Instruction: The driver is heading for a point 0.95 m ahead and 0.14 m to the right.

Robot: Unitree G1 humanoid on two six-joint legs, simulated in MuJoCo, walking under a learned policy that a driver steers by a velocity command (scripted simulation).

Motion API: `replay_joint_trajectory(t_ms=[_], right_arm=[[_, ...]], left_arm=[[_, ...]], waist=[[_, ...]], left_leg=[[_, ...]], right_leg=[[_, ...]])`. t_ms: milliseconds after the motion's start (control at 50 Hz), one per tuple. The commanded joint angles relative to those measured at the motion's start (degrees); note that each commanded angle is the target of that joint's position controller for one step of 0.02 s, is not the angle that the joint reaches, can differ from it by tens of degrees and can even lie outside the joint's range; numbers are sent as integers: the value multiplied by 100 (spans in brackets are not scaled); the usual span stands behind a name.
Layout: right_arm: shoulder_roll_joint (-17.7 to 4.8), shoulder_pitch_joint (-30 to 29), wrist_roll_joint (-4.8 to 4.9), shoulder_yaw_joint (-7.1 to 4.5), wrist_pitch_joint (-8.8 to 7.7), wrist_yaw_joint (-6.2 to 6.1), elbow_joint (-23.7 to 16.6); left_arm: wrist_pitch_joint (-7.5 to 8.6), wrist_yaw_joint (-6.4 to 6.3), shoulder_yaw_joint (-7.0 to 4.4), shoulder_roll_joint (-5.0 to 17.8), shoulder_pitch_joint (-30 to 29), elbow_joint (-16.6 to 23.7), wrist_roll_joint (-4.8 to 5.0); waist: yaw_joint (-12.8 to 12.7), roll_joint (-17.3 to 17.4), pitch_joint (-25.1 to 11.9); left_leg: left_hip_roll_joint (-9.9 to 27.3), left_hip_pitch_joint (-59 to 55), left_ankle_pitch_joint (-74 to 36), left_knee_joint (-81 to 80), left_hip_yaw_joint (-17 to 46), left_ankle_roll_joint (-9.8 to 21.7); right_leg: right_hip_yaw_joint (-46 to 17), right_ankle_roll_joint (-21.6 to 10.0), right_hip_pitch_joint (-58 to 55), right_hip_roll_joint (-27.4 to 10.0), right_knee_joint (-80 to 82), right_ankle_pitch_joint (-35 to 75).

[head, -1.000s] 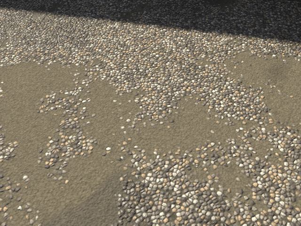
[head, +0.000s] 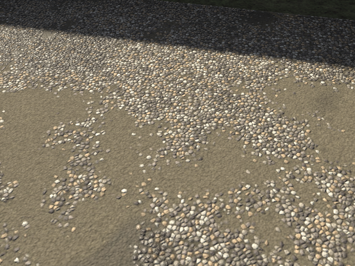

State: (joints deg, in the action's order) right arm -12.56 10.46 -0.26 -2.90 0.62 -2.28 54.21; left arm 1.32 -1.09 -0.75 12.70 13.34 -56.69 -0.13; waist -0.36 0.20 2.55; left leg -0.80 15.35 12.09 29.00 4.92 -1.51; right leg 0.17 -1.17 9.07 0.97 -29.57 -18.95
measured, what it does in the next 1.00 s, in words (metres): walks ahead: left foot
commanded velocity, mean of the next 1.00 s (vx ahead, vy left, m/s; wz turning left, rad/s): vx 0.16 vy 0.00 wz -0.03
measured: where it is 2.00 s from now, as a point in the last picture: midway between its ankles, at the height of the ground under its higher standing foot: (214, 209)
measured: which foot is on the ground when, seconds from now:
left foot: down 0.00-0.52, up 0.54-0.74, down 0.76-1.00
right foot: down 0.00-0.76, up 0.78-1.00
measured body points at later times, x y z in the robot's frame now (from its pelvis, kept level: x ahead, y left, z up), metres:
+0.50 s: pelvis +0.00 -0.01 +0.00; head +0.01 -0.01 +0.45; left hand +0.02 +0.24 -0.15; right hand +0.05 -0.26 -0.15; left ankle +0.04 +0.14 -0.74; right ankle -0.03 -0.11 -0.74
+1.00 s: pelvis +0.15 +0.05 +0.01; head +0.16 +0.06 +0.46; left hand +0.28 +0.31 -0.12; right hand +0.10 -0.19 -0.13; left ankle +0.08 +0.14 -0.74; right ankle +0.23 -0.12 -0.66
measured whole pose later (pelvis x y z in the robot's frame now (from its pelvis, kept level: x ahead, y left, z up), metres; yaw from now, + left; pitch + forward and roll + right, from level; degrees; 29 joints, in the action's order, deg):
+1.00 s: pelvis +0.15 +0.05 +0.01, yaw -3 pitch +1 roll +1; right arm -11.1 22.7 -0.8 -0.9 -5.9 0.3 62.7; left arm 4.4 0.8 -3.5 15.8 11.5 -52.1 2.0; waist 2.6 -2.4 -0.4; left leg -2.6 -0.5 14.1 12.9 -4.8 3.0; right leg -2.8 -2.9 37.5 -5.0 -57.3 -6.5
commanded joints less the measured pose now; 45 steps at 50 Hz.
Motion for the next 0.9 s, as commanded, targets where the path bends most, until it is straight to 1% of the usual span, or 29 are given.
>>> replay_joint_trajectory(t_ms=[20,240,460,480,500,520,540,560,580,600,620,640,660,680,700,720,740,760,780,800,820,840,860,880,900], right_arm=[[-586,2,3,-100,-58,-23,-98],[-570,64,14,-31,-57,-39,351],[-531,137,23,36,-48,-47,629],[-449,232,20,61,-42,-46,699],[-447,225,41,61,-40,-47,716],[-472,174,69,50,-63,-38,687],[-505,-44,83,47,-128,-14,579],[-451,-277,110,71,-231,26,436],[-431,-412,144,77,-333,74,360],[-452,-482,169,64,-418,122,318],[-456,-497,197,59,-493,168,287],[-451,-495,224,59,-561,210,270],[-462,-488,240,47,-616,241,266],[-433,-350,238,35,-652,265,327],[-408,41,231,6,-663,283,501],[-468,566,218,-58,-639,282,732],[-567,1151,216,-129,-609,264,903],[-1001,1897,197,-252,-609,220,1011],[-1599,2457,148,-330,-648,274,1040],[-1212,1970,77,-194,-736,300,988],[-866,1375,85,-87,-797,320,760],[-724,980,69,-15,-812,356,616],[-660,765,59,25,-798,372,522],[-532,788,32,71,-766,363,522],[-503,969,12,85,-737,335,575]], left_arm=[[46,-22,-107,607,179,125,1],[32,-30,-71,544,392,-68,4],[27,-29,-35,467,608,-186,6],[21,-33,-28,430,727,-251,7],[3,-48,-71,552,787,-269,43],[-10,-68,-146,785,806,-233,87],[1,-82,-203,959,934,-207,123],[43,-91,-281,1161,936,-173,144],[102,-97,-309,1176,902,-137,137],[166,-85,-302,1075,912,-116,108],[212,-64,-295,986,922,-87,111],[231,-44,-299,949,900,-52,148],[230,-30,-306,953,869,-25,183],[216,-16,-316,998,777,4,214],[185,-1,-327,1051,697,31,236],[169,10,-321,1047,714,58,223],[196,17,-291,996,569,131,207],[247,53,-177,615,328,293,141],[374,36,-91,198,392,552,139],[450,31,-175,550,304,589,305],[511,75,-210,703,166,633,386],[541,89,-241,737,159,587,334],[539,89,-293,776,167,544,256],[501,120,-332,791,179,514,221],[451,166,-321,651,223,482,213]], waist=[[4,-19,-108],[12,-30,-39],[24,-28,4],[21,-83,-124],[-16,-219,-20],[-60,-501,144],[-165,-758,395],[-215,-991,674],[-221,-951,885],[-231,-868,975],[-214,-779,956],[-185,-693,883],[-145,-671,772],[-34,-665,632],[164,-651,449],[341,-589,235],[627,-436,25],[941,699,-231],[899,1896,-635],[646,1120,-281],[456,737,177],[301,536,300],[197,444,339],[155,480,296],[153,540,214]], left_leg=[[167,-640,-984,-274,132,199],[156,-590,-902,-354,80,176],[151,-550,-872,-389,44,163],[59,-598,-347,-353,-67,160],[-123,-408,458,-125,-269,168],[-304,-38,1270,267,-506,191],[-314,535,1483,751,-631,223],[-101,951,1252,1272,-630,282],[148,1337,1161,1640,-488,344],[314,1745,1352,1919,-377,399],[441,2013,1495,1900,-330,459],[498,1976,1477,1552,-357,505],[456,1621,1316,1057,-488,519],[302,933,935,514,-726,502],[70,-14,294,35,-997,446],[-175,-889,3,-73,-1137,370],[-118,-1643,42,-155,-931,421],[995,-2350,689,-939,699,803],[2275,-2996,1478,-1911,3393,1724],[2502,-2563,2259,-2022,3745,1924],[2241,-2187,2245,-2033,3002,1690],[1927,-1903,1682,-2095,2288,1440],[1707,-1727,909,-2133,1646,1235],[1482,-1607,193,-2151,1051,1045],[1343,-1588,-413,-2134,624,971]], right_leg=[[-331,-128,691,-314,791,533],[-302,-137,624,-279,868,603],[-280,-140,593,-254,897,695],[-280,-165,544,-236,1000,85],[-407,-272,586,-270,1147,-879],[-790,-490,626,-501,1385,-1920],[-1467,-790,581,-990,1790,-2758],[-2231,-1116,594,-1613,2143,-3039],[-2641,-1331,538,-1967,2310,-2811],[-2740,-1399,256,-2096,2311,-2339],[-2621,-1358,-82,-2083,2237,-1883],[-2336,-1235,-288,-1959,2141,-1478],[-1957,-1095,-288,-1754,2050,-1127],[-1533,-972,-23,-1501,1904,-829],[-1183,-875,430,-1274,1654,-638],[-988,-810,849,-1071,1317,-391],[-745,-673,1257,-883,707,234],[-68,-295,1965,-342,-1285,392],[-2,-94,3197,322,-2999,-1189],[-588,-223,3691,-55,-3988,-1230],[-682,-391,3972,-380,-4158,-593],[-565,-444,3846,-600,-4000,-21],[-537,-435,3695,-739,-3679,397],[-483,-406,3438,-820,-3440,678],[-383,-353,3305,-823,-3355,870]])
